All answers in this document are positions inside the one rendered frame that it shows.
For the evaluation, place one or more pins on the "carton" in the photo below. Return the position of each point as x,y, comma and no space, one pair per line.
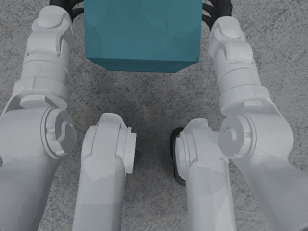
161,36

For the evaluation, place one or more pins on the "robot right foot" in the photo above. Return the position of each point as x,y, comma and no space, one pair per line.
176,134

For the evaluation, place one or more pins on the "robot right forearm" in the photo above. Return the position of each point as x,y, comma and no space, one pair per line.
236,71

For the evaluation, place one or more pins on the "robot left forearm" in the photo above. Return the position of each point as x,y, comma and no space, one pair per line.
46,64

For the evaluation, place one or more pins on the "right robot hand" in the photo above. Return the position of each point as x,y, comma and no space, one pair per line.
221,8

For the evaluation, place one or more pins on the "robot right upper arm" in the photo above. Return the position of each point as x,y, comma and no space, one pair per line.
259,145

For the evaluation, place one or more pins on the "robot left upper arm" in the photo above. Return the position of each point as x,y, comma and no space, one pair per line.
33,142

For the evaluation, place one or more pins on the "left robot shin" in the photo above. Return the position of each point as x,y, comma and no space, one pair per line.
89,138

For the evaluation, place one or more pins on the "left robot hand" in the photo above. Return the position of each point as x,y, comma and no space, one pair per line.
68,5

